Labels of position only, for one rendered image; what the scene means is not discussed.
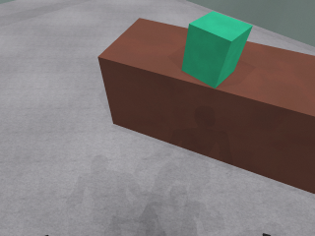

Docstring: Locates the carton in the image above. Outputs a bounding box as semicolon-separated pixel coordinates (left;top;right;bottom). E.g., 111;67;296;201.
181;11;253;89

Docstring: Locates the pedestal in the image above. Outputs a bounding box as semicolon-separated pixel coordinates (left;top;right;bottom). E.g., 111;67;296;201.
97;18;315;194

